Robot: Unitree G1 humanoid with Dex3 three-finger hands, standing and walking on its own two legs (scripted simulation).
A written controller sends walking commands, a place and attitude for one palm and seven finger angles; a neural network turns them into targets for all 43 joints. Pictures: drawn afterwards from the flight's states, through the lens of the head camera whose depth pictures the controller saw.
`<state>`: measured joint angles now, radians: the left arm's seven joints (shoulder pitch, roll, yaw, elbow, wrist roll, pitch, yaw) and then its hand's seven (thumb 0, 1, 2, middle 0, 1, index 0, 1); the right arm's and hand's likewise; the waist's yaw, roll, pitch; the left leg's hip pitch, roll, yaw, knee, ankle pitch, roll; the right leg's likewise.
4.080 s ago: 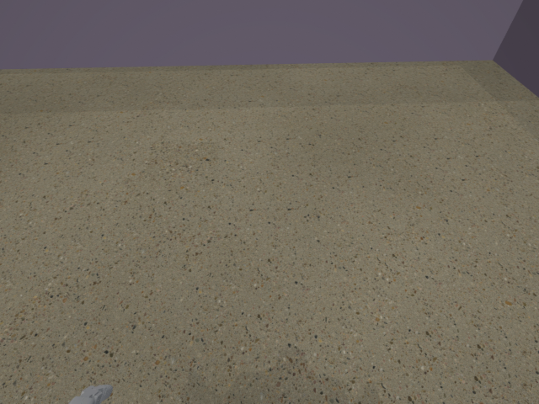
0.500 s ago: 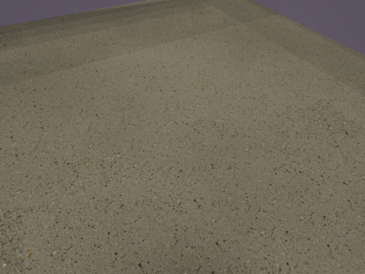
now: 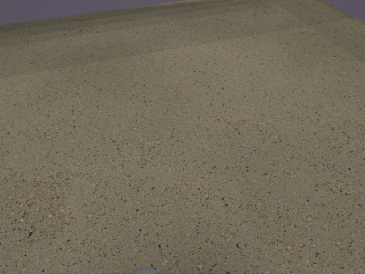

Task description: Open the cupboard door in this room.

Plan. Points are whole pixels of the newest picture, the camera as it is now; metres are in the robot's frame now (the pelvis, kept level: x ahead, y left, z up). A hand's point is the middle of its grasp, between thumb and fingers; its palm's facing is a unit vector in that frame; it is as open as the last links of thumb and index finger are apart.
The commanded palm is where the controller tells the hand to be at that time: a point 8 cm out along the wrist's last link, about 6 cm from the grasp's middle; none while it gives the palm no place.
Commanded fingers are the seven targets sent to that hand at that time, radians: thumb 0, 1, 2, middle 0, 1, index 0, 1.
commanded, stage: turn or walk to find it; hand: left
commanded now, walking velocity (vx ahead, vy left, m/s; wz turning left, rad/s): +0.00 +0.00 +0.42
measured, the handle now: out of the picture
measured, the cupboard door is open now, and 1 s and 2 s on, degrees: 0 0 0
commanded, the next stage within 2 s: none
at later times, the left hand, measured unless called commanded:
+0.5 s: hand out of the picture +0.03 +0.27 -0.16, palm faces +0.21 -0.95 -0.25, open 7.4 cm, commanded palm none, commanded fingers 0.00 0.90 0.90 -0.20 -0.30 -0.20 -0.30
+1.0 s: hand out of the picture -0.07 +0.19 -0.15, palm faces +0.43 -0.87 -0.26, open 7.4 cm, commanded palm none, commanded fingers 0.00 0.90 0.90 -0.20 -0.30 -0.20 -0.30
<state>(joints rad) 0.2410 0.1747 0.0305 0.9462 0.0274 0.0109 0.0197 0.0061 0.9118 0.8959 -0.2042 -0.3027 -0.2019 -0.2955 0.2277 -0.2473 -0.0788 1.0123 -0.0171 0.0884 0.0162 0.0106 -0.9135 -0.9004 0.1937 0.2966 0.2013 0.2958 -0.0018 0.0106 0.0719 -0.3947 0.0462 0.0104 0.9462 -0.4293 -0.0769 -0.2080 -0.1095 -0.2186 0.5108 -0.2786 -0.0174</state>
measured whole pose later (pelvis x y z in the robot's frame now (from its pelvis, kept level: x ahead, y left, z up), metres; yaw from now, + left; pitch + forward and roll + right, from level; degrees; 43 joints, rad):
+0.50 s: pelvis -0.02 +0.05 +0.00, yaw +10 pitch +0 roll +0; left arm 0.16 0.23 0.06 0.95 0.01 0.06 0.01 0.01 0.91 0.90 -0.20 -0.30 -0.20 -0.29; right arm 0.22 -0.18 -0.04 0.96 -0.02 0.02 -0.01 0.01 -0.91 -0.90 0.20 0.30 0.21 0.30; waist -0.01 -0.01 0.05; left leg -0.22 -0.06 -0.02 0.44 -0.21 0.06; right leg -0.41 -0.08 -0.01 0.95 -0.42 0.09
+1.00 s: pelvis -0.04 -0.01 +0.00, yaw +25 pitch -1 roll +2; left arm 0.24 0.16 0.03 0.95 0.03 0.01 0.02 0.01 0.91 0.90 -0.20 -0.30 -0.20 -0.30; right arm 0.24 -0.26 -0.08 1.01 -0.02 0.09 0.02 0.01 -0.91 -0.90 0.19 0.30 0.20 0.30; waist -0.01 0.02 0.06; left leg -0.41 0.04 -0.01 0.99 -0.41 -0.08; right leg -0.21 -0.11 -0.20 0.50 -0.27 -0.03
